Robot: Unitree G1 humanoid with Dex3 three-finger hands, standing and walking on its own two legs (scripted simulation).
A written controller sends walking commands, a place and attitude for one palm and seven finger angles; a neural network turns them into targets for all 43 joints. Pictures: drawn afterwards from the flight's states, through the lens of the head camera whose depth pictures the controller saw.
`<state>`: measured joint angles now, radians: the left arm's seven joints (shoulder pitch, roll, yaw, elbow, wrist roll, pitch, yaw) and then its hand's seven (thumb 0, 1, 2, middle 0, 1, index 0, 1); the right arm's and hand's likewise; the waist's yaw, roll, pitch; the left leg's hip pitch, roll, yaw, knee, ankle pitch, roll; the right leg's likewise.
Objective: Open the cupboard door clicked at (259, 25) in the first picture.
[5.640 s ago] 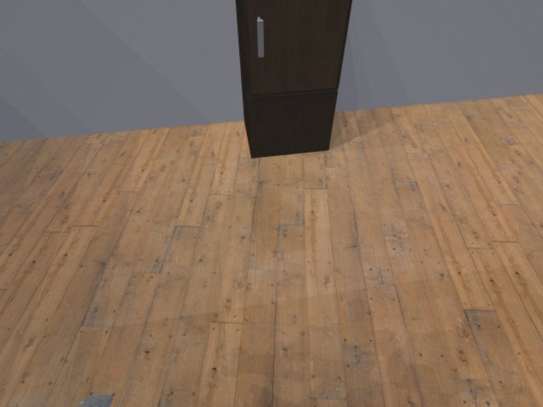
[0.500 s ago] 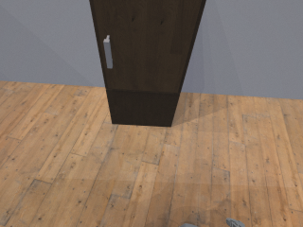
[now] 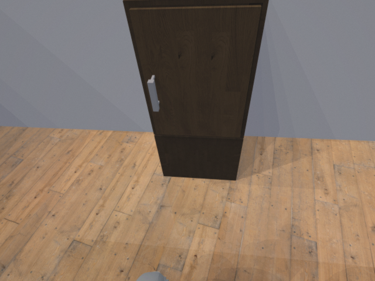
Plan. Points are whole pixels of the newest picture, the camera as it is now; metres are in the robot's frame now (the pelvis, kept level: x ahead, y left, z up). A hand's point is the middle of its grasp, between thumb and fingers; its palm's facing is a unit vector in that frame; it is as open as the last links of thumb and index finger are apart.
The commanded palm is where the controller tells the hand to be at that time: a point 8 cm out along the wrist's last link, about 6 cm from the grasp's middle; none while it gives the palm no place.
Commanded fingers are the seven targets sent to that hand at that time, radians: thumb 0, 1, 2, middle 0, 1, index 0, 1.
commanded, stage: take the last steps up to it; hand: left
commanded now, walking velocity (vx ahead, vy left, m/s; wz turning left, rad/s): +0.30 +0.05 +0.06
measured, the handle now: (154, 93) +0.84 +0.20 -0.08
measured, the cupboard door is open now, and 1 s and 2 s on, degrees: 0 0 0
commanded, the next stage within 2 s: come to a stop and stand still in 0.66 s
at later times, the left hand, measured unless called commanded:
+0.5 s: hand (100, 271) +0.19 +0.26 -0.18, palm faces +0.06 -0.98 -0.20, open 7.4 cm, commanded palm none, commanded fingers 0.00 0.90 0.90 -0.20 -0.30 -0.20 -0.30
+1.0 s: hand (120, 223) +0.32 +0.24 -0.19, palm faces +0.04 -0.98 -0.21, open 7.3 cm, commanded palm none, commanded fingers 0.00 0.90 0.90 -0.20 -0.30 -0.20 -0.30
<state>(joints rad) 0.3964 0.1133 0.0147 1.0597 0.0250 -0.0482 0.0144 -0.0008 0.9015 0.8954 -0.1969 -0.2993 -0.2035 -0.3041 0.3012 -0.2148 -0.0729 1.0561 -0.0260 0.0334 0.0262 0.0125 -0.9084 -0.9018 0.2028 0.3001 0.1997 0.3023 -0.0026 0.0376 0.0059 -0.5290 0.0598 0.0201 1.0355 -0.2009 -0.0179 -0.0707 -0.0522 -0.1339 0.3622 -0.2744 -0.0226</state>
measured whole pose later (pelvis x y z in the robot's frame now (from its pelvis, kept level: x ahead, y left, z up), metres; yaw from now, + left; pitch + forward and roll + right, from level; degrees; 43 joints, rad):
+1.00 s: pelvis +0.30 +0.06 -0.02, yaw -1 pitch -1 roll -1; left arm 0.24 0.16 0.04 1.06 0.02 0.01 0.04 0.00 0.92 0.90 -0.20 -0.30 -0.20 -0.30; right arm 0.21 -0.17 -0.04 1.07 -0.01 0.01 -0.03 0.01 -0.93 -0.90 0.20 0.30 0.20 0.30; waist 0.01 0.02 0.08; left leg -0.32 0.06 0.07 0.56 -0.18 -0.02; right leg -0.22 -0.02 -0.14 0.54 -0.29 -0.02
